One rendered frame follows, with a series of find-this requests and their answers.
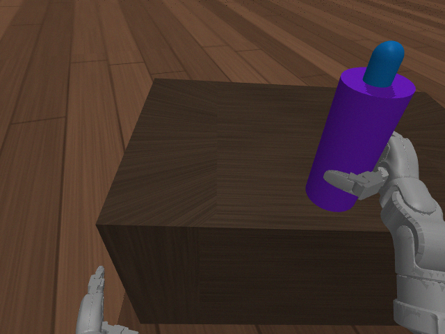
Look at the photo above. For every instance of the left robot hand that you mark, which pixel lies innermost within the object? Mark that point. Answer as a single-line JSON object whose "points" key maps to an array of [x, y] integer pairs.
{"points": [[91, 311]]}

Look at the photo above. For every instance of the right robot arm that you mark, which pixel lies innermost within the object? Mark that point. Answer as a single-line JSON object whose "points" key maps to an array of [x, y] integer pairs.
{"points": [[415, 221]]}

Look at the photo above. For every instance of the right robot hand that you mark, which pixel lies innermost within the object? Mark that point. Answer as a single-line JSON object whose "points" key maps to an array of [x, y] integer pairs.
{"points": [[397, 160]]}

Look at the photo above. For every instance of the bottle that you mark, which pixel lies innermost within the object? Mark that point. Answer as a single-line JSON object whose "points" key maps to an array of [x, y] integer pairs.
{"points": [[367, 106]]}

